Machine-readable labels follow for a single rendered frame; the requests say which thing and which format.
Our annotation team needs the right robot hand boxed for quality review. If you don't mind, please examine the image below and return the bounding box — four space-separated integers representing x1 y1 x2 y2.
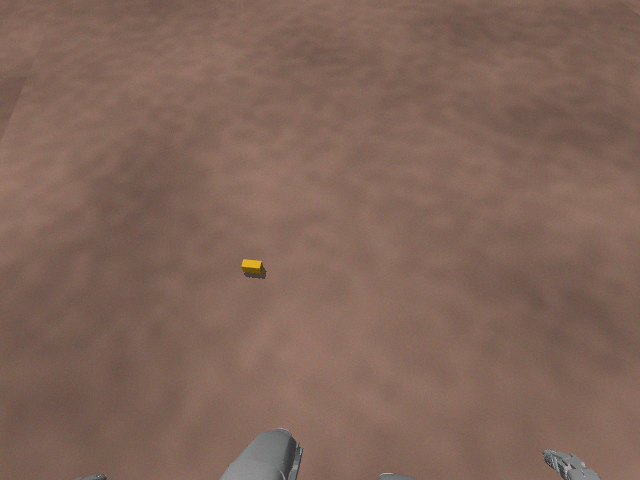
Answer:
543 449 602 480

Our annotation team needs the small box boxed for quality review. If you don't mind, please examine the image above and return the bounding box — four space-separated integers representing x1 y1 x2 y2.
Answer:
241 259 263 274

